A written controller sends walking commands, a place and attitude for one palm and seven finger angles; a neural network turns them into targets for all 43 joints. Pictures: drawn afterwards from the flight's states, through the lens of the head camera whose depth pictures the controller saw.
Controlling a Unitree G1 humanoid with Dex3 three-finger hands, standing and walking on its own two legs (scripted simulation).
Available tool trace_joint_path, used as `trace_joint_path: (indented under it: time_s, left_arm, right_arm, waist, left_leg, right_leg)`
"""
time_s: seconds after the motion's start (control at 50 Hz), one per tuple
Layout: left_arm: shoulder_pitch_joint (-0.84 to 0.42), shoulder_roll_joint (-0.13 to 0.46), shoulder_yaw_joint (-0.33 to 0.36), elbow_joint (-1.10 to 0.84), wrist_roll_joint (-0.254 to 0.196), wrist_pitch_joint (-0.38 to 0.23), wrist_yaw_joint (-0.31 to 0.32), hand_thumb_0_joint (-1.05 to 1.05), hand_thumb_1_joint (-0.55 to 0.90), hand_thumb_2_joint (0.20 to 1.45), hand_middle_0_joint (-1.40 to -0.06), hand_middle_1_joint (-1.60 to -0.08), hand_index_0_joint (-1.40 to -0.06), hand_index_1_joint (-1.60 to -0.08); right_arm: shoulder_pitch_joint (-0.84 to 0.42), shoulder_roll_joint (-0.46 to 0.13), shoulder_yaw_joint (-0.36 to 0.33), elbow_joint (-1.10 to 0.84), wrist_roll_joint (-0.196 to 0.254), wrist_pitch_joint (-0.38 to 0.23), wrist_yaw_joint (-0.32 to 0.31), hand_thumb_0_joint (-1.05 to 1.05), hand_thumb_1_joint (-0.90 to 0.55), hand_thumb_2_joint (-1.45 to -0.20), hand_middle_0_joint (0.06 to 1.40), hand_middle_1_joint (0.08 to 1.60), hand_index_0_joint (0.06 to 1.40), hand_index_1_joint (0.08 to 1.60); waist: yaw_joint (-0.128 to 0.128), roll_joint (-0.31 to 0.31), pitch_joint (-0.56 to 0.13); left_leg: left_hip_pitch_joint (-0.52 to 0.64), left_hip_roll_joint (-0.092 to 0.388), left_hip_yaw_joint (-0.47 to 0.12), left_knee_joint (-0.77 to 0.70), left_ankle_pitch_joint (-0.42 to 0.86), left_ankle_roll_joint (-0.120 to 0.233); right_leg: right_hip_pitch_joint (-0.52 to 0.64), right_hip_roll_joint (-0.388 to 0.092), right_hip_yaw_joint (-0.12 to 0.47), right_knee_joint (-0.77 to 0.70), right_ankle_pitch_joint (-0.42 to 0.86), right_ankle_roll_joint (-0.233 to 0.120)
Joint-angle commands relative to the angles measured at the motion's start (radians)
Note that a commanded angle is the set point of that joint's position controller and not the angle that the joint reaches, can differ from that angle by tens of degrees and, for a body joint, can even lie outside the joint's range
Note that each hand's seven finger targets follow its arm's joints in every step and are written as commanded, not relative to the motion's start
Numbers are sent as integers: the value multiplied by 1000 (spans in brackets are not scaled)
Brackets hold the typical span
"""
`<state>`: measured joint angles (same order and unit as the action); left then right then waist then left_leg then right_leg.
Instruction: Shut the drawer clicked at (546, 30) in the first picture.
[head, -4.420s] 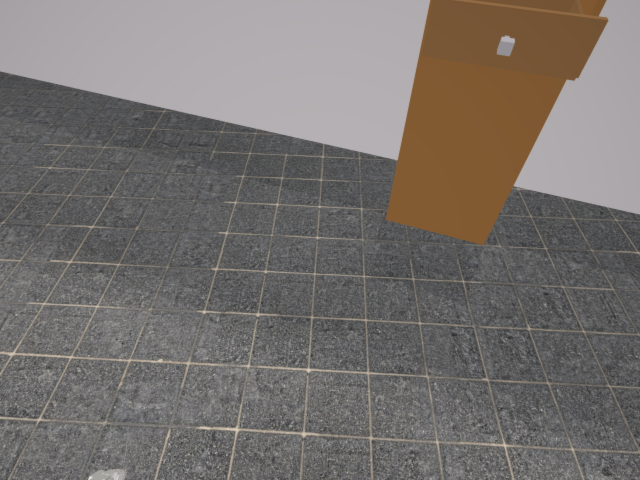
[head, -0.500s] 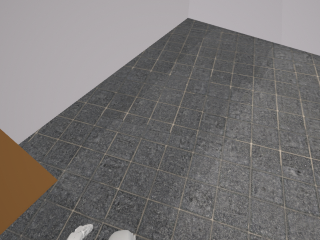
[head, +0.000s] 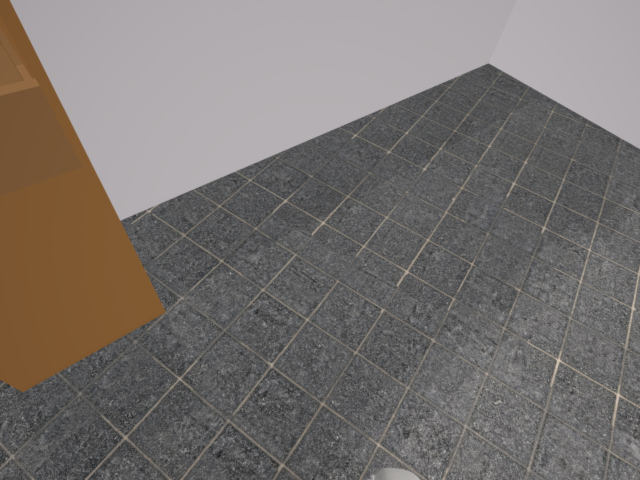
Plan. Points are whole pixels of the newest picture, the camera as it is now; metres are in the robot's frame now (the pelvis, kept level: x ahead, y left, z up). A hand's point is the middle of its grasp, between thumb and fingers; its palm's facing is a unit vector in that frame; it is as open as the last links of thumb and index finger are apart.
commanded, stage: turn to face it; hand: left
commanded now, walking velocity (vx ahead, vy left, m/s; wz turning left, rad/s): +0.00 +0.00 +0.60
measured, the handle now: out of the picture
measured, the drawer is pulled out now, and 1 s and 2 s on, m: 0.20 0.20 0.20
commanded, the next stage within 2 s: take the last steps up to it in 1.10 s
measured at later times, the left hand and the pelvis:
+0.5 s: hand out of the picture +0.00 +0.13 -0.15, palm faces +0.33 -0.90 -0.27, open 7.4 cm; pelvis -0.02 -0.08 +0.00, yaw +20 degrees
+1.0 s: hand out of the picture -0.10 +0.18 -0.17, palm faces +0.58 -0.77 -0.26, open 7.4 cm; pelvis -0.03 -0.03 +0.00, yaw +33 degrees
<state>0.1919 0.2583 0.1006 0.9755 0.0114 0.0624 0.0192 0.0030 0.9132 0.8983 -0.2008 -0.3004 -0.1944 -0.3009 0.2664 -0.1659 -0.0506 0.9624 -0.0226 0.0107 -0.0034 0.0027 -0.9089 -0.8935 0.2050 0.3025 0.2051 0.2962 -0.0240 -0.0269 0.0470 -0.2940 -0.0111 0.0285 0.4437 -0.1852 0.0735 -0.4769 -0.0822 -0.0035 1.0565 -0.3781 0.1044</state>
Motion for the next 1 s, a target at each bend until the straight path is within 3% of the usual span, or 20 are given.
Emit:
trace_joint_path:
  time_s: [0.0,0.16,0.22,0.24,0.26,0.28,0.32,0.36,0.48,0.58,0.62,0.66,0.68,0.7,0.72,0.74,0.76,0.8,0.84,0.98]
  left_arm:
    - [-58,41,0,-108,2,-31,1,0,900,900,-200,-300,-200,-300]
    - [-35,49,-11,-140,-6,-34,7,0,900,900,-200,-300,-200,-300]
    - [98,72,-2,-123,-8,-46,12,0,900,900,-200,-300,-200,-300]
    - [123,148,12,-127,8,-55,19,0,900,900,-200,-300,-200,-300]
    - [79,232,19,-159,19,-59,23,0,900,900,-200,-300,-200,-300]
    - [19,216,9,-186,8,-52,24,0,900,900,-200,-300,-200,-300]
    - [-81,141,-8,-199,5,-63,17,0,900,900,-200,-300,-200,-300]
    - [-89,91,-25,-195,6,-71,15,0,900,900,-200,-300,-200,-300]
    - [85,126,-19,-140,11,-73,15,0,900,900,-200,-300,-200,-300]
    - [123,163,-6,-116,19,-64,14,0,900,900,-200,-300,-200,-300]
    - [125,177,1,-109,20,-59,12,0,900,900,-200,-300,-200,-300]
    - [113,175,3,-96,15,-55,10,0,900,900,-200,-300,-200,-300]
    - [106,171,4,-100,6,-53,7,0,900,900,-200,-300,-200,-300]
    - [113,128,2,-123,-2,-51,1,0,900,900,-200,-300,-200,-300]
    - [73,66,-27,-167,0,-51,-4,0,900,900,-200,-300,-200,-300]
    - [5,79,-26,-164,8,-34,10,0,900,900,-200,-300,-200,-300]
    - [-16,73,-24,-155,1,-34,10,0,900,900,-200,-300,-200,-300]
    - [9,78,-18,-118,2,-34,-2,0,900,900,-200,-300,-200,-300]
    - [52,74,-19,-95,3,-30,-8,0,900,900,-200,-300,-200,-300]
    - [9,47,-32,-107,1,-29,-2,0,900,900,-200,-300,-200,-300]
  right_arm:
    - [36,-222,-62,-55,2,-7,-13,0,-900,-900,200,300,200,300]
    - [-32,-264,-81,-93,-5,16,-1,0,-900,-900,200,300,200,300]
    - [-92,-250,-84,-124,3,25,7,0,-900,-900,200,300,200,300]
    - [-82,-188,-79,-135,12,30,13,0,-900,-900,200,300,200,300]
    - [-67,-140,-69,-163,8,28,13,0,-900,-900,200,300,200,300]
    - [-81,-198,-79,-163,-8,31,15,0,-900,-900,200,300,200,300]
    - [-72,-194,-77,-126,-9,47,26,0,-900,-900,200,300,200,300]
    - [-38,-176,-71,-101,-4,48,35,0,-900,-900,200,300,200,300]
    - [-156,-161,-52,-122,0,53,35,0,-900,-900,200,300,200,300]
    - [-216,-142,-29,-134,8,41,35,0,-900,-900,200,300,200,300]
    - [-206,-140,-24,-135,12,33,33,0,-900,-900,200,300,200,300]
    - [-152,-148,-26,-122,11,25,28,0,-900,-900,200,300,200,300]
    - [-92,-181,-34,-108,7,15,28,0,-900,-900,200,300,200,300]
    - [-27,-286,-59,-101,-2,3,23,0,-900,-900,200,300,200,300]
    - [35,-373,-76,-87,7,5,17,0,-900,-900,200,300,200,300]
    - [70,-347,-73,-53,11,5,4,0,-900,-900,200,300,200,300]
    - [26,-328,-66,-63,7,5,-7,0,-900,-900,200,300,200,300]
    - [-98,-258,-44,-93,2,3,-10,0,-900,-900,200,300,200,300]
    - [-123,-240,-34,-98,5,-5,-9,0,-900,-900,200,300,200,300]
    - [-80,-234,-38,-76,-1,0,-10,0,-900,-900,200,300,200,300]
  waist:
    - [-21,172,-111]
    - [-10,205,-107]
    - [54,160,-133]
    - [65,-29,-111]
    - [55,-272,-66]
    - [36,-163,-57]
    - [-15,-174,39]
    - [-35,-136,34]
    - [45,-134,-12]
    - [75,-193,-53]
    - [76,-221,-69]
    - [45,-189,-98]
    - [6,-132,-137]
    - [-27,108,-204]
    - [-57,336,-213]
    - [-77,253,-202]
    - [-56,250,-167]
    - [-3,196,-74]
    - [17,200,-68]
    - [2,185,-70]
  left_leg:
    - [206,242,-306,-127,257,89]
    - [58,207,-445,-110,123,92]
    - [-99,127,-406,-37,10,18]
    - [-285,23,-293,161,-173,-55]
    - [-414,-95,-96,445,-356,-130]
    - [-338,-25,-128,615,-353,-109]
    - [-319,16,-107,757,-232,-117]
    - [-315,31,-67,793,-152,-138]
    - [-312,53,-8,655,-204,-167]
    - [-195,52,57,395,-264,-147]
    - [-118,38,83,296,-259,-128]
    - [3,24,106,117,-143,-114]
    - [138,38,94,-26,-5,-97]
    - [361,236,-147,-63,288,-12]
    - [441,454,-377,-45,749,132]
    - [372,443,-329,-39,727,151]
    - [325,403,-309,-34,664,152]
    - [193,298,-184,-59,535,98]
    - [177,247,-132,-76,523,72]
    - [194,255,-189,-80,476,101]
  right_leg:
    - [-73,5,8,-50,-16,4]
    - [117,63,10,-314,-56,-30]
    - [378,61,-8,-638,110,-54]
    - [492,-128,174,-801,-5,-114]
    - [433,-399,457,-886,-46,-222]
    - [261,-417,384,-874,-39,-253]
    - [159,-278,230,-847,46,-203]
    - [214,-209,66,-772,268,-184]
    - [396,-250,-13,-708,514,-211]
    - [435,-281,-59,-644,646,-223]
    - [422,-287,-72,-610,672,-214]
    - [398,-266,-119,-528,650,-170]
    - [338,-245,-160,-414,621,-127]
    - [109,-157,-205,-202,331,-58]
    - [-112,-59,-160,-19,-289,-10]
    - [-102,-64,-57,57,-287,-21]
    - [-120,-61,-31,98,-239,-19]
    - [-72,-62,-25,94,-106,-15]
    - [-33,-43,-38,54,-48,-11]
    - [35,-2,-43,-169,-67,-13]
